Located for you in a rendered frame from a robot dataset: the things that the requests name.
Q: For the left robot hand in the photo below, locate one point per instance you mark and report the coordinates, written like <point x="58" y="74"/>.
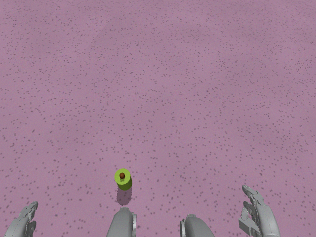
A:
<point x="21" y="226"/>

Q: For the right robot hand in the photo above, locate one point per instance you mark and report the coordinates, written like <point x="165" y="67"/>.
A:
<point x="263" y="221"/>

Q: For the bottle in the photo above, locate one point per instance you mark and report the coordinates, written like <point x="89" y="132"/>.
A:
<point x="123" y="179"/>

